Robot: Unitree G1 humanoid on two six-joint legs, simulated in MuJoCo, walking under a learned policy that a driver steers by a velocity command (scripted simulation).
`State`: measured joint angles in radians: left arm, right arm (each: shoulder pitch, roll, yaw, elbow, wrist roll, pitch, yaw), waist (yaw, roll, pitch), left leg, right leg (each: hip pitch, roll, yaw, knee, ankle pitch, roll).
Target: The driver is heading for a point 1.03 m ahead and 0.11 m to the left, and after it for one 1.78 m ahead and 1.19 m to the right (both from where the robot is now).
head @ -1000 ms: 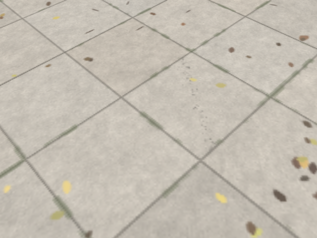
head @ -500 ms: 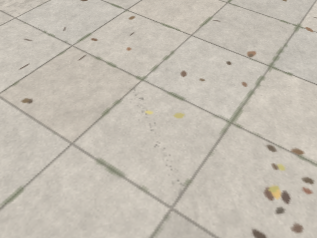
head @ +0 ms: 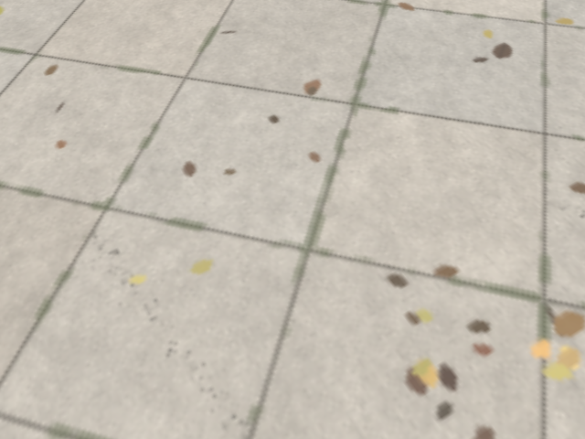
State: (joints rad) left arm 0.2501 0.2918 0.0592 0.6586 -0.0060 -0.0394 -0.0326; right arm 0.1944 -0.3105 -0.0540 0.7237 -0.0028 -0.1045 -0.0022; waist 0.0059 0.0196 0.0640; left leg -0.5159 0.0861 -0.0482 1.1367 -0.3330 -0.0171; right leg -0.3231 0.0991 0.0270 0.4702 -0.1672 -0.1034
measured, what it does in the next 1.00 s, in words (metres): walks ahead: left foot, then right foot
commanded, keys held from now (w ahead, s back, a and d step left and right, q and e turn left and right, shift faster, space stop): w+e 0.20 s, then w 0.44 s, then w+q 0.36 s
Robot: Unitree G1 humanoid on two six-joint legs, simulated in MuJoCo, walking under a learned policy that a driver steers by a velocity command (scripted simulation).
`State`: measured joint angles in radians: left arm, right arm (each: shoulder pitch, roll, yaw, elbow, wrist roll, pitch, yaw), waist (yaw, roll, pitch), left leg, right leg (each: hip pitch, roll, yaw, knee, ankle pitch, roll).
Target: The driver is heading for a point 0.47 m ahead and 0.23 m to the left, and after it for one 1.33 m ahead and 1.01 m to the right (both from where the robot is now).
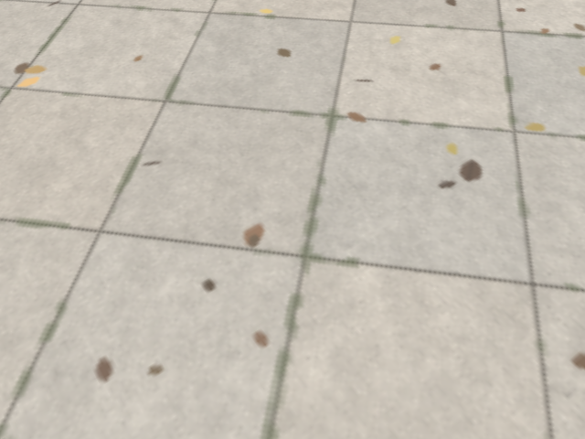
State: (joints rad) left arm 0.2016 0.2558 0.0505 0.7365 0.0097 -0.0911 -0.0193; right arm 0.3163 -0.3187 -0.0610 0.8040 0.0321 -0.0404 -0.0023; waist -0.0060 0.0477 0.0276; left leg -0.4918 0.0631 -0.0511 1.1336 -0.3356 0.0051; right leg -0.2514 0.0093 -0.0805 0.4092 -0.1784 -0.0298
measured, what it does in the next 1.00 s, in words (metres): walks ahead: left foot, then right foot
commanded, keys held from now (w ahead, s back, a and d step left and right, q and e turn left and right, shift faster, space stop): w+q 0.52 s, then w+e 0.48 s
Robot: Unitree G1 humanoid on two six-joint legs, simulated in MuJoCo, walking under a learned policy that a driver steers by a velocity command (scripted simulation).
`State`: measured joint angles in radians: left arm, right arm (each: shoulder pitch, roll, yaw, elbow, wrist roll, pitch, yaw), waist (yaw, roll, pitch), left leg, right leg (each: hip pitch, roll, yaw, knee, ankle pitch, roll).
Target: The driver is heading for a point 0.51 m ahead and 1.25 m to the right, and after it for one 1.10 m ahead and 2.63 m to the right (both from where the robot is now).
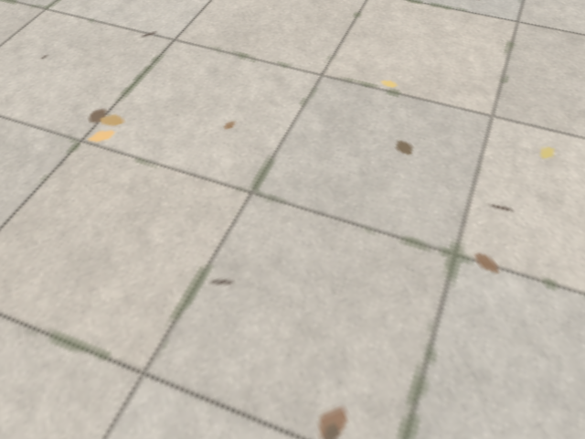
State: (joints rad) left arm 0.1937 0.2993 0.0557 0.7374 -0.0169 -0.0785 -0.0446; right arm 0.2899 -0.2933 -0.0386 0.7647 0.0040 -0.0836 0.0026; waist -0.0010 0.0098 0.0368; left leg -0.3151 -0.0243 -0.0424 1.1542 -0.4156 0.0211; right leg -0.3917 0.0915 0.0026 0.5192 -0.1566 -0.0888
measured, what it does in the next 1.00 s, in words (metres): walks ahead, turning right: left foot, then right foot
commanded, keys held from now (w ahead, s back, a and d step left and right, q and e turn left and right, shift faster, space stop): w+e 1.00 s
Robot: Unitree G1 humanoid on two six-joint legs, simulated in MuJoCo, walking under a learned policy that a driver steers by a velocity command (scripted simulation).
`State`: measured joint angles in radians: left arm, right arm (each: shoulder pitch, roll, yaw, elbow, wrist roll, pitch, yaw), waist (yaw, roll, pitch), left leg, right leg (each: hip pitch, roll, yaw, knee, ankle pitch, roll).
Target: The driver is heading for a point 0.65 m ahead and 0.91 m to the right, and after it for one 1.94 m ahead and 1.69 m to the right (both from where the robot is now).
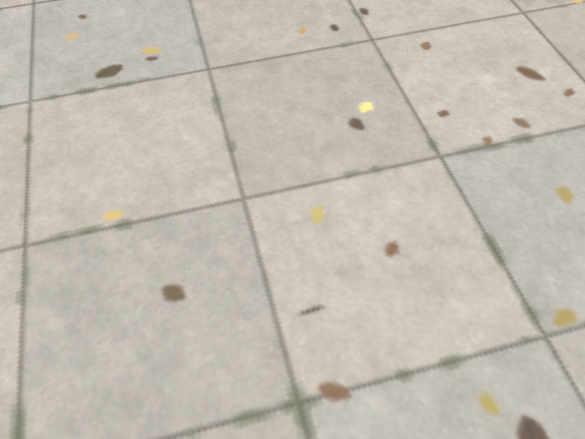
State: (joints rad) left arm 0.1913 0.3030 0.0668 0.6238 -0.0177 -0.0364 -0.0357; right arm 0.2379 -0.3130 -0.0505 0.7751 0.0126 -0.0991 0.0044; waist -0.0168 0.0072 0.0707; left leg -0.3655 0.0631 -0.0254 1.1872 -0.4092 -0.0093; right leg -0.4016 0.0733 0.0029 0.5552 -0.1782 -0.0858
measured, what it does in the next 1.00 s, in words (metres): walks ahead, turning right: left foot, then right foot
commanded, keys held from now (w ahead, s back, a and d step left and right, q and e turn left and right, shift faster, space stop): w+e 1.00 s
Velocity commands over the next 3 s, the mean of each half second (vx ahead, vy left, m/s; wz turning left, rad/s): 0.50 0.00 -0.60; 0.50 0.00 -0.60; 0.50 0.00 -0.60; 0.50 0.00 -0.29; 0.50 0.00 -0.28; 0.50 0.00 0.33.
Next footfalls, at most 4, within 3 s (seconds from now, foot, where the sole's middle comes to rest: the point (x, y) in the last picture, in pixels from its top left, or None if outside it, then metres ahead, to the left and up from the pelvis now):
0.36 left None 0.39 0.13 -0.77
0.88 right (406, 380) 0.56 -0.22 -0.77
1.36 left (396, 251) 0.91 -0.24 -0.77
1.86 right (547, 273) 0.83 -0.62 -0.77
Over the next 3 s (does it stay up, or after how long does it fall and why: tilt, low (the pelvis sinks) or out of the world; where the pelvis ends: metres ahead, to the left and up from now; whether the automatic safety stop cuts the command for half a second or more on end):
stays up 1.08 -0.97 0.02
